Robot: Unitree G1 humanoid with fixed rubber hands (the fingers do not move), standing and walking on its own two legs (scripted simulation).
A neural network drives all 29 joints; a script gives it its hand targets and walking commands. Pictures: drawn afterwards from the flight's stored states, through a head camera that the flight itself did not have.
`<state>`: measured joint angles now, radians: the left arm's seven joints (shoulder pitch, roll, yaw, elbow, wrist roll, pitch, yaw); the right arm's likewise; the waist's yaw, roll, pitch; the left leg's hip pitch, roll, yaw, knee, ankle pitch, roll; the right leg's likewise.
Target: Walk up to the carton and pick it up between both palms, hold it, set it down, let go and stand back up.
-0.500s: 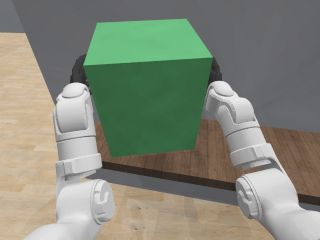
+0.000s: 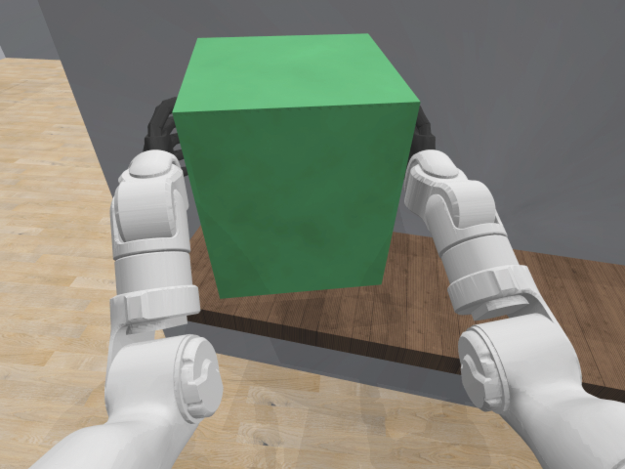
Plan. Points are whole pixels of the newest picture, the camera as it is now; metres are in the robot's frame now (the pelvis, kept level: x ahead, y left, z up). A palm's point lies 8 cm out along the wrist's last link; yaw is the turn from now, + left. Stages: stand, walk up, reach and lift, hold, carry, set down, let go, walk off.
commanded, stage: hold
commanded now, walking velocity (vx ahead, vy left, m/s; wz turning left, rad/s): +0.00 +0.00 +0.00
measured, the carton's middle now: (293, 166) +0.39 +0.01 +0.24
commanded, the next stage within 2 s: none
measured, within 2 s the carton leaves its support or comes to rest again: neither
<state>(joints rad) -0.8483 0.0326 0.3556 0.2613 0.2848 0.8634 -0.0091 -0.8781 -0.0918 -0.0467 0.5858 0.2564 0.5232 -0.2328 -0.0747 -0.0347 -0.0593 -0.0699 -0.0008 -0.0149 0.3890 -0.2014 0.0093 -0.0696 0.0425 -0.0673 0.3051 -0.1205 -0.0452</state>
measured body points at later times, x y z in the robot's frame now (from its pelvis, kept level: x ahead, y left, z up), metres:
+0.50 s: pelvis +0.01 +0.00 +0.00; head -0.07 +0.02 +0.44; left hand +0.38 +0.17 +0.26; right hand +0.38 -0.14 +0.25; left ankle +0.02 +0.11 -0.75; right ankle +0.04 -0.09 -0.75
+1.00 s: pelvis +0.01 +0.00 +0.00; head -0.07 +0.02 +0.44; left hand +0.38 +0.16 +0.26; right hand +0.38 -0.14 +0.25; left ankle +0.02 +0.11 -0.75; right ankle +0.04 -0.09 -0.75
